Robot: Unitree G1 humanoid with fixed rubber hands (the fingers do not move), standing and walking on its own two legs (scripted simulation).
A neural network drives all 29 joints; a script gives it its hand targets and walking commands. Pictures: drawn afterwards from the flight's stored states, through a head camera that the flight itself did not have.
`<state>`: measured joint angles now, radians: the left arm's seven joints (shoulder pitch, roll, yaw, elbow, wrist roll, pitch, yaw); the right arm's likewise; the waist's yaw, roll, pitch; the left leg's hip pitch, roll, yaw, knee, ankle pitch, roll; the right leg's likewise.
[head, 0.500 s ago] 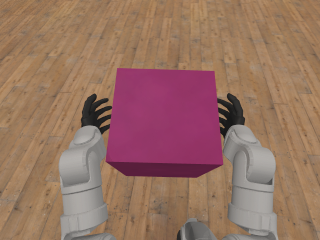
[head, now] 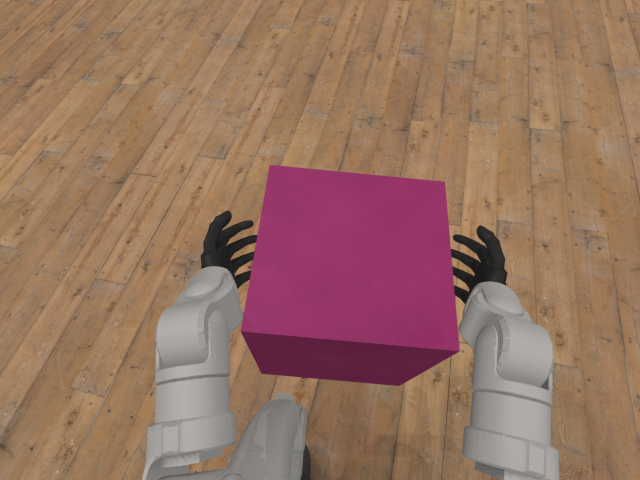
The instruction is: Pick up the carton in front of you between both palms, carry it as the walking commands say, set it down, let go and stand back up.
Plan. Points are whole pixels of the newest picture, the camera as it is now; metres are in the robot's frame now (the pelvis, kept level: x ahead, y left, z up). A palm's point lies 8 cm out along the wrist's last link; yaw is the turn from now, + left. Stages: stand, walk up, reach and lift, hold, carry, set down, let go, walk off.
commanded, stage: carry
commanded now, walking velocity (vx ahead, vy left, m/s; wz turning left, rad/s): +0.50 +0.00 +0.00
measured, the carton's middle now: (342, 289) +0.35 +0.02 -0.03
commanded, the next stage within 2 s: none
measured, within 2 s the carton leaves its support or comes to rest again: neither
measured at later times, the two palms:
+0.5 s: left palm (298, 54) +0.67 +0.10 +0.11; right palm (512, 53) +0.65 -0.19 +0.12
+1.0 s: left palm out of the picture +0.92 +0.08 +0.10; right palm out of the picture +0.93 -0.22 +0.10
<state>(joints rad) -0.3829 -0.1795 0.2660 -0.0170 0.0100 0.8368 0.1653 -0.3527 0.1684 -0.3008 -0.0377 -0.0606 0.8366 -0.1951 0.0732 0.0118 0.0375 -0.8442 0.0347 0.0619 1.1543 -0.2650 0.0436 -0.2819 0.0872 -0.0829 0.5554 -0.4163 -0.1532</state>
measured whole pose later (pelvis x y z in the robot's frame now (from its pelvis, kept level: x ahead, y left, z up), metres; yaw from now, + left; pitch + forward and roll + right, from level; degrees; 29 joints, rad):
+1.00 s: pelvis +0.70 -0.08 +0.01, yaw +0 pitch +3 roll +1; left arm 0.08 -0.13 0.03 -0.54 0.00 1.10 0.17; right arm 0.09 0.14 -0.03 -0.54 -0.01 1.10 -0.15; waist 0.01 0.01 -0.11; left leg -0.49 0.07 0.19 0.47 -0.04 -0.01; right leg -0.01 -0.06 -0.19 0.39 -0.42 0.02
